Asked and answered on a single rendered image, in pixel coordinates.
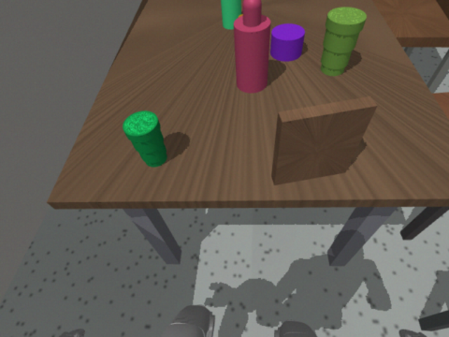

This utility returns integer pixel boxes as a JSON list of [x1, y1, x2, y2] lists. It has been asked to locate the table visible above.
[[47, 0, 449, 266]]

